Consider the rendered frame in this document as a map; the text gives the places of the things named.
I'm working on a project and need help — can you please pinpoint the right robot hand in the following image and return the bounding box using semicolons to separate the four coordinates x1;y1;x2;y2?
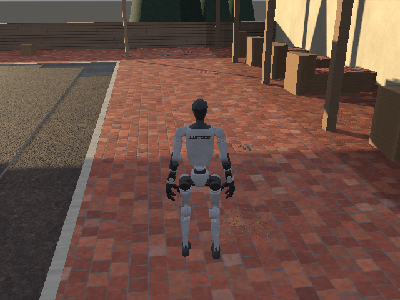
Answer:
221;181;235;199

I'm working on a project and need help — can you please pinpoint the robot right foot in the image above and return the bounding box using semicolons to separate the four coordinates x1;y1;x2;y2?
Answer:
211;243;221;259

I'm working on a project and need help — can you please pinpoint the left robot hand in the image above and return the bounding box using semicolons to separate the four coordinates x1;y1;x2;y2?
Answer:
166;182;180;201

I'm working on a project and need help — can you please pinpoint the left robot forearm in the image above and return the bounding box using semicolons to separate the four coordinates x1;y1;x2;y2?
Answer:
167;152;179;184

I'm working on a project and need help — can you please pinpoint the robot right shin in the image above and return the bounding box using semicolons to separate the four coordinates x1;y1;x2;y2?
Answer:
211;208;220;251

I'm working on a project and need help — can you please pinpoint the left robot upper arm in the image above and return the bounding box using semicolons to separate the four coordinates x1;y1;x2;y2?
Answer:
172;126;187;162

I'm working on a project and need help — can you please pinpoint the right robot forearm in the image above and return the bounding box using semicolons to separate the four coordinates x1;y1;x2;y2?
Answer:
222;152;234;183

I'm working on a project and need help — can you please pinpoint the right robot upper arm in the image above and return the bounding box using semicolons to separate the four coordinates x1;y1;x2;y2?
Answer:
213;126;228;161

